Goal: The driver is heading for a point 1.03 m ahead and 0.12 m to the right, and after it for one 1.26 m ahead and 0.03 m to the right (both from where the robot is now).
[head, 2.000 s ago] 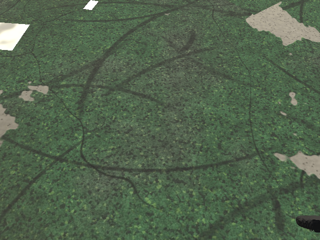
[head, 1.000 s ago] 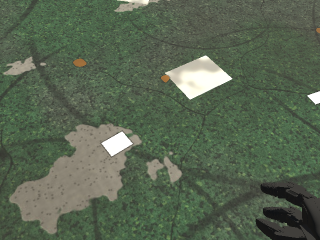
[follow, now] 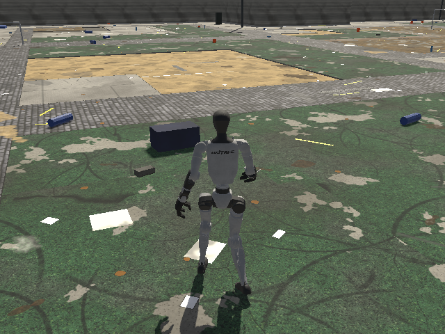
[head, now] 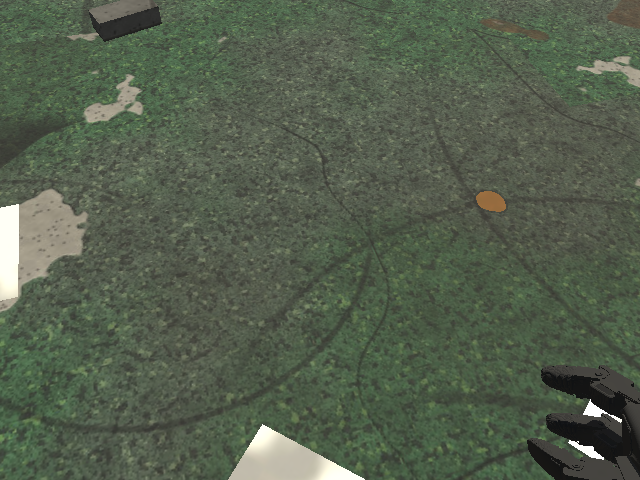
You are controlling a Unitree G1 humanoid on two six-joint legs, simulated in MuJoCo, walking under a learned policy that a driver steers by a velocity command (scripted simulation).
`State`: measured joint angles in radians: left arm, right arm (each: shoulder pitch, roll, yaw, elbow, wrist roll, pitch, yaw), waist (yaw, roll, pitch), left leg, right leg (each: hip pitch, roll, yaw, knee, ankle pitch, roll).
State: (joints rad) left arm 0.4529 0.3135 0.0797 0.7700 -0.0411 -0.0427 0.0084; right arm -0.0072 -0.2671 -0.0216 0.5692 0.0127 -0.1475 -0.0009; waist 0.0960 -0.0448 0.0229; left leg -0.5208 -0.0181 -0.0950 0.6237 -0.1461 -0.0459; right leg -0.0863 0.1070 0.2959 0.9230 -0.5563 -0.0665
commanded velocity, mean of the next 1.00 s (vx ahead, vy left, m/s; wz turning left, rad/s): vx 1.00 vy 0.00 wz -0.33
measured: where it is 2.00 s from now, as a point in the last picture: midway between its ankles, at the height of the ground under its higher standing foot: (450, 91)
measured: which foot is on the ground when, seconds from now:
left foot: down 0.00-0.44, up 0.46-0.88, down 0.90-1.00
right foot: up 0.00-0.42, down 0.44-0.92, up 0.94-1.00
